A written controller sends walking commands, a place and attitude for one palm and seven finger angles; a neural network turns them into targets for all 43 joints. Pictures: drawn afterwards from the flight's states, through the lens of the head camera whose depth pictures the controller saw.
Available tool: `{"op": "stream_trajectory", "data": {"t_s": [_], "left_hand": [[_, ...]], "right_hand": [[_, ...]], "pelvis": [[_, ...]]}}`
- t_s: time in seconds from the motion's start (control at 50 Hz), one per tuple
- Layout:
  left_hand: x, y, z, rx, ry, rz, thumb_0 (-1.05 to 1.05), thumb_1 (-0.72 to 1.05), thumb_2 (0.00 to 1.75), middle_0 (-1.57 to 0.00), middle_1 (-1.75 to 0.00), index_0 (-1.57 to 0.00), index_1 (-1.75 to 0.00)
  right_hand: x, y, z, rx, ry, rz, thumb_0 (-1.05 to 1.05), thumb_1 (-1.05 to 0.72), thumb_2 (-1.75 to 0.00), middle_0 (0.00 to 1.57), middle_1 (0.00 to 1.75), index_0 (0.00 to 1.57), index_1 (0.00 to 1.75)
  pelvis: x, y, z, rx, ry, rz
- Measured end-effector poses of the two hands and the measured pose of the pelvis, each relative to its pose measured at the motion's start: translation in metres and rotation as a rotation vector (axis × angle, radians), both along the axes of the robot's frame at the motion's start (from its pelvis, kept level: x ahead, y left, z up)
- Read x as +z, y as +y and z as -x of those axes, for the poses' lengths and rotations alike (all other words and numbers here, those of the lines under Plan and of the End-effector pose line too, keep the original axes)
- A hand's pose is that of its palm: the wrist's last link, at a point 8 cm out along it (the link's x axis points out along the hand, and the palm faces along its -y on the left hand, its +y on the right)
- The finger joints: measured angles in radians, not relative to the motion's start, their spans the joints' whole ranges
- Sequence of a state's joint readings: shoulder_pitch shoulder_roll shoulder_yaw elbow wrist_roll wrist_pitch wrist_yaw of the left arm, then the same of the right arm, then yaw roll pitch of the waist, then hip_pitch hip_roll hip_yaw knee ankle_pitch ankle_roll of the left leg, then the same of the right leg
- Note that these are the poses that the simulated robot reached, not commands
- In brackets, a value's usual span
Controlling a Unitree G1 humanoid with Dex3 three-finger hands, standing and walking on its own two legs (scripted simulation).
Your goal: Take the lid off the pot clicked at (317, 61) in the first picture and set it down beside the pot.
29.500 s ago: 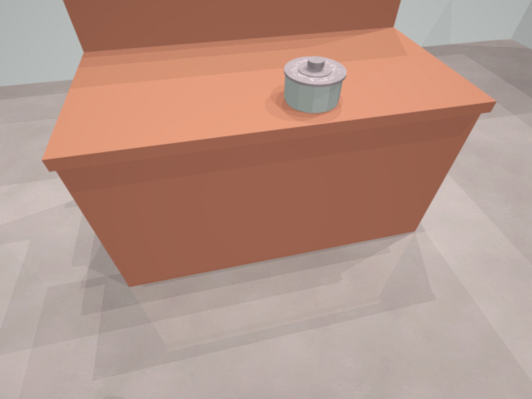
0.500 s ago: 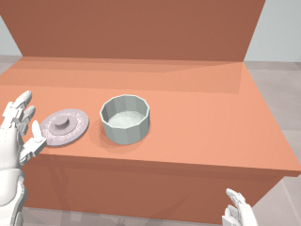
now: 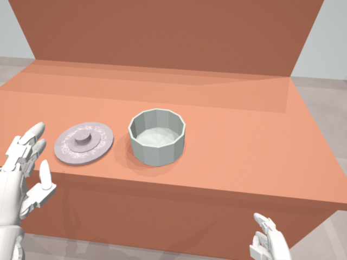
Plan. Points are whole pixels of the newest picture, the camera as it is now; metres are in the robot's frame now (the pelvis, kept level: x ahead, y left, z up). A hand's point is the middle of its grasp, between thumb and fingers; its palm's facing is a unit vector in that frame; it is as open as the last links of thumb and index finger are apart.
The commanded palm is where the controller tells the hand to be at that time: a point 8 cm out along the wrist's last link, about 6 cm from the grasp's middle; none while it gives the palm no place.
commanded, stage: step back with the hand held close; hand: left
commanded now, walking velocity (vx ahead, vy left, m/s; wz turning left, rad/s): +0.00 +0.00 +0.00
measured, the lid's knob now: (82, 136) +0.46 +0.36 -0.01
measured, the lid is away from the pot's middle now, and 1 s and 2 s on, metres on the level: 0.24 0.24 0.24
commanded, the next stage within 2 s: stop stepping back and stand still in 1.68 s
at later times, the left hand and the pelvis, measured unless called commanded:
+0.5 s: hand (52, 191) +0.18 +0.24 +0.14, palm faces +0.19 -0.85 -0.49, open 7.4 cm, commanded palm +0.12 +0.30 +0.17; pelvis -0.02 +0.02 -0.01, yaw -2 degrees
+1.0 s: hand (13, 231) +0.11 +0.26 +0.15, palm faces +0.34 -0.83 -0.45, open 7.4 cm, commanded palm +0.04 +0.30 +0.17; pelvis -0.08 +0.02 -0.02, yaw +0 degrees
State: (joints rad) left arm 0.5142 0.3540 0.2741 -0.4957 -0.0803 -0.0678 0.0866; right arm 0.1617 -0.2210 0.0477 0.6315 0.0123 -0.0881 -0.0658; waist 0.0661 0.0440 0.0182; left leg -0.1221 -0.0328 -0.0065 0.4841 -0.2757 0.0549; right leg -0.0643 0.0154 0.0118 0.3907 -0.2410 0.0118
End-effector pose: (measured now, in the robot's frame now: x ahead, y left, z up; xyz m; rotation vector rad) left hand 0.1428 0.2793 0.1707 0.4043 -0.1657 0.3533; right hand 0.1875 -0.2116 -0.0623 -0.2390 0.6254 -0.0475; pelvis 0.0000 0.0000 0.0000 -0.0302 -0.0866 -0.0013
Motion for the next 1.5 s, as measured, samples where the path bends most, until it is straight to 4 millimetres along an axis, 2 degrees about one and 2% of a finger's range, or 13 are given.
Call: {"op": "stream_trajectory", "data": {"t_s": [0.14,0.26,0.34,0.4,0.5,0.64,0.76,0.92,1.08,1.18,1.26,1.42,1.5], "left_hand": [[0.005,0.004,-0.003,-0.008,-0.021,-0.014,0.02,0.89,0.90,-0.21,-0.30,-0.21,-0.30],[0.020,0.019,-0.019,-0.030,-0.112,-0.097,0.02,0.89,0.90,-0.21,-0.30,-0.21,-0.30],[0.008,0.013,-0.028,-0.098,-0.069,-0.085,0.02,0.89,0.90,-0.21,-0.30,-0.20,-0.30],[-0.003,0.007,-0.025,-0.159,0.000,-0.095,0.02,0.89,0.90,-0.21,-0.30,-0.20,-0.30],[-0.005,0.010,-0.008,-0.190,0.043,-0.145,0.02,0.89,0.90,-0.22,-0.30,-0.21,-0.30],[0.008,0.019,0.025,-0.108,-0.036,-0.175,0.02,0.89,0.90,-0.22,-0.30,-0.21,-0.30],[0.005,0.017,0.046,-0.064,-0.076,-0.142,0.02,0.89,0.90,-0.21,-0.30,-0.21,-0.30],[-0.003,0.016,0.064,-0.094,-0.109,-0.112,0.02,0.89,0.90,-0.22,-0.30,-0.21,-0.30],[0.007,0.026,0.079,-0.078,-0.139,-0.212,0.02,0.89,0.90,-0.22,-0.30,-0.21,-0.30],[0.008,0.016,0.081,-0.119,-0.162,-0.171,0.02,0.89,0.90,-0.21,-0.30,-0.21,-0.30],[0.002,0.007,0.086,-0.178,-0.156,-0.139,0.02,0.89,0.90,-0.21,-0.30,-0.21,-0.30],[0.005,0.007,0.115,-0.171,-0.128,-0.202,0.02,0.89,0.90,-0.22,-0.30,-0.21,-0.30],[0.006,0.008,0.132,-0.155,-0.180,-0.147,0.02,0.89,0.90,-0.22,-0.30,-0.21,-0.30]], "right_hand": [[0.001,0.008,-0.003,0.008,-0.003,-0.003,0.01,-0.90,-0.90,0.20,0.30,0.20,0.30],[0.003,0.006,0.005,-0.015,0.040,0.027,0.01,-0.90,-0.90,0.20,0.30,0.20,0.30],[0.003,-0.001,0.016,-0.058,0.058,0.043,0.01,-0.90,-0.90,0.20,0.30,0.20,0.30],[0.003,-0.006,0.027,-0.099,0.071,0.045,0.01,-0.90,-0.90,0.20,0.30,0.20,0.30],[0.000,-0.009,0.046,-0.140,0.090,0.050,0.01,-0.90,-0.90,0.20,0.30,0.20,0.30],[-0.008,-0.005,0.065,-0.120,0.082,0.039,0.01,-0.90,-0.90,0.20,0.30,0.20,0.30],[-0.012,-0.002,0.079,-0.106,0.054,0.020,0.01,-0.90,-0.90,0.20,0.30,0.20,0.30],[-0.008,-0.005,0.104,-0.118,0.048,0.067,0.01,-0.90,-0.90,0.20,0.30,0.20,0.30],[-0.012,-0.001,0.120,-0.119,0.021,0.050,0.01,-0.90,-0.90,0.20,0.30,0.20,0.30],[-0.016,0.004,0.133,-0.110,0.046,0.035,0.01,-0.90,-0.90,0.20,0.30,0.20,0.30],[-0.012,0.002,0.145,-0.127,0.049,0.041,0.01,-0.90,-0.90,0.20,0.30,0.20,0.30],[-0.009,-0.011,0.164,-0.139,0.012,0.054,0.01,-0.90,-0.90,0.20,0.30,0.20,0.30],[-0.008,-0.016,0.177,-0.148,0.051,0.075,0.01,-0.90,-0.90,0.20,0.30,0.20,0.30]], "pelvis": [[-0.001,0.005,-0.003,-0.005,0.005,0.001],[-0.001,0.007,0.003,-0.023,0.042,0.002],[-0.001,0.014,0.008,-0.036,0.066,-0.002],[-0.003,0.019,0.012,-0.042,0.078,-0.008],[-0.006,0.021,0.019,-0.035,0.081,-0.013],[-0.011,0.020,0.037,-0.015,0.065,-0.005],[-0.015,0.017,0.054,-0.004,0.060,0.006],[-0.019,0.020,0.074,0.013,0.063,0.020],[-0.023,0.023,0.089,-0.007,0.075,0.023],[-0.021,0.021,0.105,-0.023,0.076,0.039],[-0.020,0.019,0.114,-0.027,0.076,0.034],[-0.023,0.014,0.134,-0.014,0.057,0.041],[-0.022,0.016,0.140,-0.004,0.057,0.016]]}}
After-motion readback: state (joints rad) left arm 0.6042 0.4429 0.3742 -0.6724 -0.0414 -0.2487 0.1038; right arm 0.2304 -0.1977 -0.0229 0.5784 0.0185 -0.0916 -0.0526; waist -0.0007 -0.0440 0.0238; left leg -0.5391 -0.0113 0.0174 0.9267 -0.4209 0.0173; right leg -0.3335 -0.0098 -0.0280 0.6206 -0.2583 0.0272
